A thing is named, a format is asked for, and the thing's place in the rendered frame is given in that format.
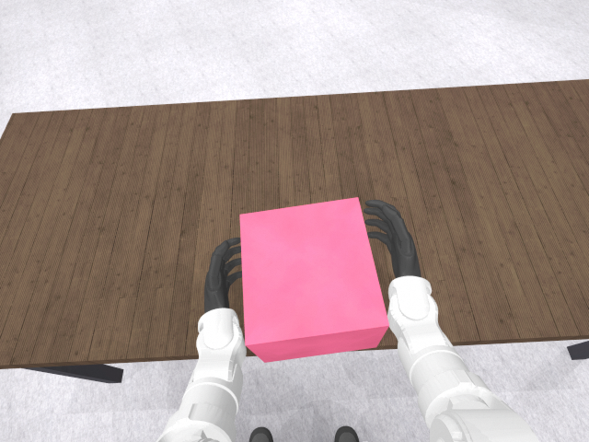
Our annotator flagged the carton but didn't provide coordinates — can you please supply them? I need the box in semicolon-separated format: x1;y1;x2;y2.
240;197;389;363

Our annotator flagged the right robot upper arm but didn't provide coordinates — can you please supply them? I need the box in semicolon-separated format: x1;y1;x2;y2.
430;409;537;442

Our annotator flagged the robot right forearm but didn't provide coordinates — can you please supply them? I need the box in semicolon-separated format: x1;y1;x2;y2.
387;275;539;442

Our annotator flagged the table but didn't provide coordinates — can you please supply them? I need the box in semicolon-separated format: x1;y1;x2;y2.
0;79;589;383

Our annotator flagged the robot left hand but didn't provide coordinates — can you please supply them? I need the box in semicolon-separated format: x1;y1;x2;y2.
204;238;242;314

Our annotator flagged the robot left forearm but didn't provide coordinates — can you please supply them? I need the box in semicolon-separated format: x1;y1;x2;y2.
156;308;247;442

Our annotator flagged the robot right hand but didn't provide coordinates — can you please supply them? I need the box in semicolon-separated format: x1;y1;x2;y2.
364;200;422;278

